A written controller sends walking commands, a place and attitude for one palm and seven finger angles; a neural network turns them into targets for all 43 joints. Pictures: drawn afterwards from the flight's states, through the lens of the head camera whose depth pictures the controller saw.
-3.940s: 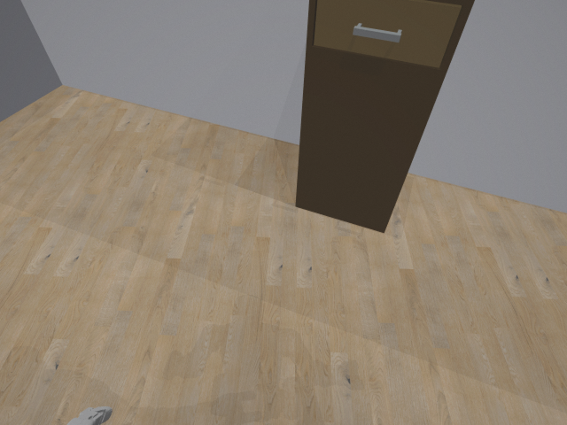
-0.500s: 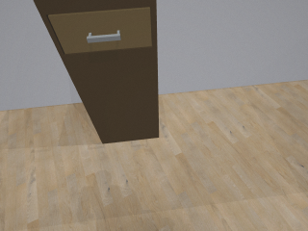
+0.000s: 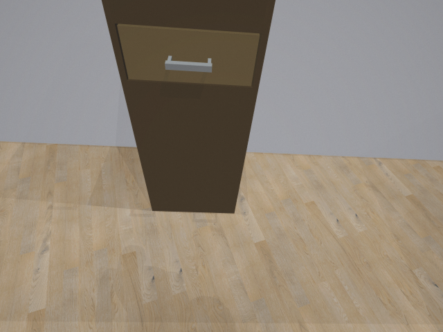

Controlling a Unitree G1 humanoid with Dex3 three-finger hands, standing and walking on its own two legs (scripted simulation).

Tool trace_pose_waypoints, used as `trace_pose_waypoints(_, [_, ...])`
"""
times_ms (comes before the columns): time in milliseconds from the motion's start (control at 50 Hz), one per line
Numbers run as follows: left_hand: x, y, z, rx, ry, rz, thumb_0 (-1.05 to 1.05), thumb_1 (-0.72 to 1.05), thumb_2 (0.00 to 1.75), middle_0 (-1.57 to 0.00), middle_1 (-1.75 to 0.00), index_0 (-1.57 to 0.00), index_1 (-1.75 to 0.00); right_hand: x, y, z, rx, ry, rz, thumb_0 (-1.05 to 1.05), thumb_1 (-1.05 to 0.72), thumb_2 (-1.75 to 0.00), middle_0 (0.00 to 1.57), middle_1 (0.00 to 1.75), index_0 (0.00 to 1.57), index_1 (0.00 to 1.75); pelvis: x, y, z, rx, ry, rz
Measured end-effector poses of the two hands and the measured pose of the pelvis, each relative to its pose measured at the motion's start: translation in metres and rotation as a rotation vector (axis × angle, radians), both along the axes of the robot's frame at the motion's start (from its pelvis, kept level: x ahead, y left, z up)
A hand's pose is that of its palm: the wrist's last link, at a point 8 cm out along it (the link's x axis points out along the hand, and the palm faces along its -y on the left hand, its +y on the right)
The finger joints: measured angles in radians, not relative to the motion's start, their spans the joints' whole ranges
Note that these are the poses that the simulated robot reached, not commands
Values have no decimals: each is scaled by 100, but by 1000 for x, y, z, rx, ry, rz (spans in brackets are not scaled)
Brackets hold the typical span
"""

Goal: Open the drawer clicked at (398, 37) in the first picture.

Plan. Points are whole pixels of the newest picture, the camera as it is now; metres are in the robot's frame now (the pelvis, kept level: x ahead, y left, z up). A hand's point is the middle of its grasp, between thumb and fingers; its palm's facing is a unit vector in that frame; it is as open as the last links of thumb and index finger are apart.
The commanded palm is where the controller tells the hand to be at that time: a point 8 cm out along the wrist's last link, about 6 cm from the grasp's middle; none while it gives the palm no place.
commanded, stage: take the last steps up to it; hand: left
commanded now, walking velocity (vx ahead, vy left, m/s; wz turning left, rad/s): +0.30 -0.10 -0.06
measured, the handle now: (189, 63) +0.78 +0.15 +0.09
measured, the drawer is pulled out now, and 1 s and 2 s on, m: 0.00 0.00 0.00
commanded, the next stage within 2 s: come to a stop and stand still in 0.58 s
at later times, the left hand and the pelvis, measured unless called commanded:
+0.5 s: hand (169, 325) +0.17 +0.12 -0.18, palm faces +0.02 -0.99 -0.17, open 7.3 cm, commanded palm none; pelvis +0.16 -0.06 +0.00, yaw +0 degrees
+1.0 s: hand (179, 249) +0.34 +0.12 -0.18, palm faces +0.00 -0.97 -0.25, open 7.3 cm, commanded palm none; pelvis +0.28 -0.07 -0.01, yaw -2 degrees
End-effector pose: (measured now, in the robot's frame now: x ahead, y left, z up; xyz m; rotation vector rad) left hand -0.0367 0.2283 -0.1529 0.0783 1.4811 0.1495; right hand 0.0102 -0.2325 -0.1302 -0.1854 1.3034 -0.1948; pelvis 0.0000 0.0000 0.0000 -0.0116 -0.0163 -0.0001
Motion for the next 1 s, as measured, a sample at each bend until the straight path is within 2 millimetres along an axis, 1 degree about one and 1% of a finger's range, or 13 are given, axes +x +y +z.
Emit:
trace_pose_waypoints(80, [49, -2, 4, 19, -52, -31, 1, 91, 90, -20, -30, -20, -29, -28, -5, -4, 17, 123, -51, 0, -92, -90, 20, 30, 20, 30, 20, -7, 0, 5, 2, -12])
trace_pose_waypoints(160, [112, -14, 5, 42, -114, -88, 1, 91, 90, -20, -30, -20, -29, -45, -13, -13, 50, 224, -111, 0, -91, -90, 20, 30, 20, 30, 45, -23, -6, 14, 2, -26])
trace_pose_waypoints(220, [161, -28, 0, 68, -190, -118, 1, 91, 90, -20, -30, -20, -29, -45, -23, -27, 80, 286, -138, 0, -91, -90, 20, 30, 20, 30, 69, -41, -19, 21, 1, -26])
trace_pose_waypoints(260, [184, -37, -1, 81, -246, -112, 0, 91, 90, -20, -30, -20, -29, -34, -32, -33, 92, 310, -133, 1, -91, -90, 20, 30, 20, 30, 79, -50, -23, 9, -6, -20])
trace_pose_waypoints(320, [199, -49, 5, 79, -273, -85, 0, 91, 90, -20, -30, -20, -29, 9, -44, -31, 88, 265, -106, 1, -91, -90, 20, 30, 20, 30, 97, -56, -17, 1, -14, -10])
trace_pose_waypoints(400, [202, -59, 8, 75, -227, -69, 0, 93, 90, -20, -30, -20, -29, 91, -56, -22, 67, 101, -69, 1, -91, -90, 19, 30, 20, 30, 122, -60, -7, -5, -8, -6])
trace_pose_waypoints(520, [202, -63, -1, 19, -132, -43, 0, 93, 90, -21, -30, -20, -29, 203, -57, -4, 31, -96, -4, 1, -93, -90, 19, 30, 20, 30, 163, -54, -4, -24, 0, -8])
trace_pose_waypoints(580, [206, -60, -14, -13, -90, -9, 0, 92, 90, -21, -30, -21, -30, 247, -50, -1, 7, -147, 37, 1, -92, -90, 19, 30, 20, 30, 187, -45, -11, -40, -7, -3])
trace_pose_waypoints(640, [215, -54, -24, -32, -41, 1, 0, 92, 90, -21, -30, -20, -29, 273, -40, -3, -8, -173, 52, 0, -92, -90, 19, 30, 20, 30, 209, -38, -17, -25, -11, -16])
trace_pose_waypoints(700, [237, -49, -18, -31, -26, -18, 1, 91, 90, -20, -30, -20, -29, 277, -31, -1, -3, -146, 28, 0, -92, -90, 19, 30, 20, 30, 228, -34, -11, -15, -9, -25])
trace_pose_waypoints(820, [300, -45, -2, 9, -84, -35, 1, 91, 90, -20, -30, -20, -29, 265, -35, 1, -10, -9, -19, -1, -94, -90, 20, 30, 20, 30, 257, -38, 1, -3, -7, -23])
trace_pose_waypoints(920, [343, -51, 4, 60, -122, -65, 0, 92, 90, -20, -30, -20, -29, 258, -39, -11, 40, 85, -61, 0, -92, -90, 20, 30, 20, 30, 270, -54, 0, 9, -14, -25])
trace_pose_waypoints(1000, [370, -61, 9, 113, -159, -87, 0, 92, 90, -20, -30, -20, -29, 261, -54, -29, 89, 114, -84, 0, -91, -90, 20, 30, 20, 30, 278, -73, -8, 27, -15, -36])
